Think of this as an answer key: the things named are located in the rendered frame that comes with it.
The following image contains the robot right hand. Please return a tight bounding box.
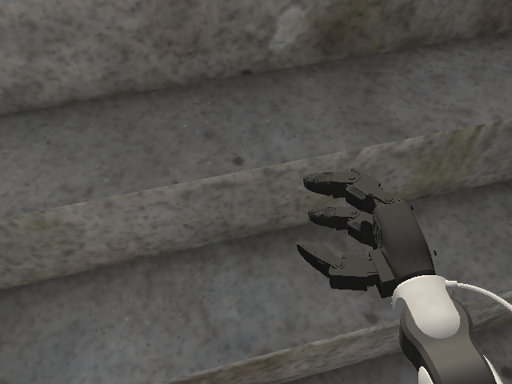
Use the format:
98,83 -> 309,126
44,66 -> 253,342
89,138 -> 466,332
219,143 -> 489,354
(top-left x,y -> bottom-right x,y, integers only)
297,168 -> 437,298

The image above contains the right robot forearm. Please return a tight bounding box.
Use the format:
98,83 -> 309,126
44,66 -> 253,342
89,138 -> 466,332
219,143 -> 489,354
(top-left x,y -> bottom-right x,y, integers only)
391,275 -> 503,384

